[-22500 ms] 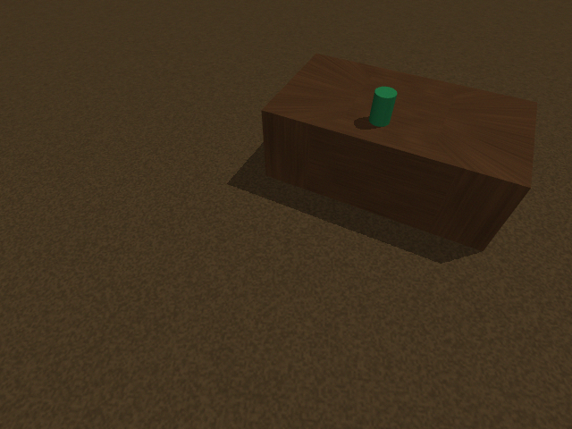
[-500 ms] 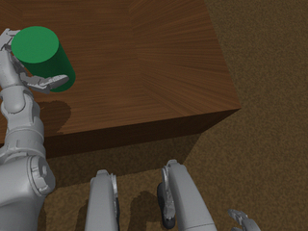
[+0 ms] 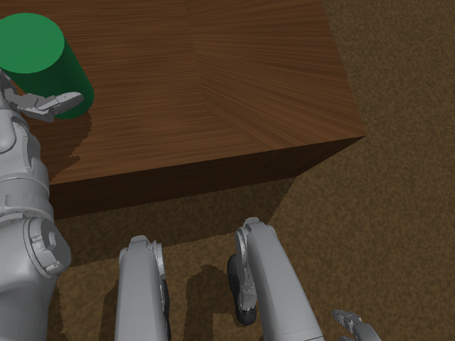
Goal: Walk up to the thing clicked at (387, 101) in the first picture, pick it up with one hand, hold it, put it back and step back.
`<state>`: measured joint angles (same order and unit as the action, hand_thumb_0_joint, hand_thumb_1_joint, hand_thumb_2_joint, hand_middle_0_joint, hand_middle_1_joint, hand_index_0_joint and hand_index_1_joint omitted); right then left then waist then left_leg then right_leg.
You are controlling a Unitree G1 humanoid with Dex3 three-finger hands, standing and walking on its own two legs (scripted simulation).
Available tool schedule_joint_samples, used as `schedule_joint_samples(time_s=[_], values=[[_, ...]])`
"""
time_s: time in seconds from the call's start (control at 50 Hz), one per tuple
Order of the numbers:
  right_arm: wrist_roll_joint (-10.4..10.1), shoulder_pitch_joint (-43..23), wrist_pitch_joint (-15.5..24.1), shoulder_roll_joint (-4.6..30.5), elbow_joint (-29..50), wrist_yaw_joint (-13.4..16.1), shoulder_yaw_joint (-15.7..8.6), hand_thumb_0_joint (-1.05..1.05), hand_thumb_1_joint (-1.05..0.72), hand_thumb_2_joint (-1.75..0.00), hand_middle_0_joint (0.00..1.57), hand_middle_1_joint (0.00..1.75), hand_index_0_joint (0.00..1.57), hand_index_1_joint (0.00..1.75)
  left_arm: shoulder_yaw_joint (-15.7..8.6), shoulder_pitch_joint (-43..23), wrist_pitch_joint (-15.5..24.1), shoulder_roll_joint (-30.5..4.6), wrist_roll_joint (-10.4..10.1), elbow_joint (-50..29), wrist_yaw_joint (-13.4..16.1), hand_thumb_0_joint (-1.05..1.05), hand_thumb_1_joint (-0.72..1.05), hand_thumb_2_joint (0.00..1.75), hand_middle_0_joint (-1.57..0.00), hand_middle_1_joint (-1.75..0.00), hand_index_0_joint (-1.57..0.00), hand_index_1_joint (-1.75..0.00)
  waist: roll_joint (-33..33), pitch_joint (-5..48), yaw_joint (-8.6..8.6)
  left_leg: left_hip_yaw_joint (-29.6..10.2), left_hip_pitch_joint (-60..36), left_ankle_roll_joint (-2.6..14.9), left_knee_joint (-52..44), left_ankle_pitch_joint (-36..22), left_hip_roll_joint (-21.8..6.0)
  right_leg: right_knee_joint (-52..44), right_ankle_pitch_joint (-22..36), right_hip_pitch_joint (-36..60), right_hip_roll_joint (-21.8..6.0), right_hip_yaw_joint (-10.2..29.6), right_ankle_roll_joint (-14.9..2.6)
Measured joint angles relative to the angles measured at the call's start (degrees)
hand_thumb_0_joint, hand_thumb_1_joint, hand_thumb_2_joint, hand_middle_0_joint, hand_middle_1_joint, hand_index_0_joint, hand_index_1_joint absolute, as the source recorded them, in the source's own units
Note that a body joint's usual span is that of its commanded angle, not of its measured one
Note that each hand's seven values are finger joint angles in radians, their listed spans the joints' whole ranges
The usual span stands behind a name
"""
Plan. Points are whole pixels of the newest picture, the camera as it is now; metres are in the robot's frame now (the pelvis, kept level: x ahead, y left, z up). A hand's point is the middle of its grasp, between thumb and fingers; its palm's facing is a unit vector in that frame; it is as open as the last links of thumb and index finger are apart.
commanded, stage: lower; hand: left
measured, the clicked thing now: (49, 73) +0.54 +0.22 +0.00
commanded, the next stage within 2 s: loosen in 0.88 s
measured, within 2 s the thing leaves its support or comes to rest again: rests again in 0.92 s
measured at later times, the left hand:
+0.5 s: hand (41, 80) +0.55 +0.24 -0.03, palm faces +0.29 -0.96 -0.02, open 11.8 cm
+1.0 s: hand (48, 82) +0.56 +0.24 -0.05, palm faces +0.27 -0.96 -0.02, open 11.8 cm
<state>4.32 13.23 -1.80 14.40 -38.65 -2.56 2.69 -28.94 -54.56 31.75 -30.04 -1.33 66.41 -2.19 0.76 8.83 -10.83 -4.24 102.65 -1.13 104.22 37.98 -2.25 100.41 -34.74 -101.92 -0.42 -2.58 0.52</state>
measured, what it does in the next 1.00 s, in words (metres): lowers itself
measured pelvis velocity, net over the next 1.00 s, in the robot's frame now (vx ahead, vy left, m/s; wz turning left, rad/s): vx -0.02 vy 0.00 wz -0.01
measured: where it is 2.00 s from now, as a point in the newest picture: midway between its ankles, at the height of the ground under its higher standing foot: (202, 312)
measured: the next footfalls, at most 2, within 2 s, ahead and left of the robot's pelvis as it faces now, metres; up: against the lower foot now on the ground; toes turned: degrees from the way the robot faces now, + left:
none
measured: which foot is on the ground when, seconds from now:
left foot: down 0.00-1.00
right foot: down 0.00-1.00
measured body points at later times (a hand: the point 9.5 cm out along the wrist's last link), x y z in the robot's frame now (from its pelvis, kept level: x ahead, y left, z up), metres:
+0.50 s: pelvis -0.01 +0.00 -0.05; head +0.22 +0.03 +0.34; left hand +0.53 +0.29 -0.03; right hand +0.03 -0.27 -0.17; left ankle +0.06 +0.13 -0.48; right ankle +0.08 -0.13 -0.48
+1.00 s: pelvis -0.02 +0.00 -0.07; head +0.21 +0.04 +0.31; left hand +0.54 +0.29 -0.05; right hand +0.01 -0.27 -0.19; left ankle +0.06 +0.13 -0.48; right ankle +0.08 -0.13 -0.48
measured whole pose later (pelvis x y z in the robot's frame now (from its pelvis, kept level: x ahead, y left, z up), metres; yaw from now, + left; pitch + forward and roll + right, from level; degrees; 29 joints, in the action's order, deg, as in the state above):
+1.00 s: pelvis -0.02 +0.00 -0.07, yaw -1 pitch +36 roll -5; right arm 5.1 13.3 -3.3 15.5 -37.6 -2.3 4.1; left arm -30.7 -62.0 27.1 -35.5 1.2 67.9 -2.8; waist 1.2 6.5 -12.9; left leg -4.8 115.5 -0.8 118.0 39.1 -1.4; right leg 113.9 -35.7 -114.6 -0.8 -2.3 1.1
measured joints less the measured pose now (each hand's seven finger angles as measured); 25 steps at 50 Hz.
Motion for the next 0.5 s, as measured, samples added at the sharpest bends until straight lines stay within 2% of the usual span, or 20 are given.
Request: schedule_joint_samples(time_s=[0.3,0.5], values=[[0.4,-1.05,-0.65,0.48,0.22,0.15,0.67,0.0,-0.93,-0.91,0.2,0.3,0.21,0.29,-1.88,-3.4,-1.68,-3.2,0.47,2.06,-0.96,-0.01,-0.61,0.78,-0.68,-1.08,-0.7,-1.08,0.43,-0.72,-0.55,-0.39,5.28,-0.33,6.07,1.02,0.07,6.26,-0.93,-5.59,0.08,-0.02,-0.21],[0.56,-0.65,-1.04,0.81,0.51,0.34,0.85,0.0,-0.93,-0.9,0.2,0.3,0.21,0.29,-2.09,-4.51,-2.73,-4.21,1.09,1.4,-1.24,-0.01,-0.61,0.78,-0.68,-1.08,-0.7,-1.08,0.08,-1.28,-1.1,-0.6,8.42,-0.37,9.28,1.15,0.37,9.38,-1.07,-8.62,-0.1,-0.02,-0.17]])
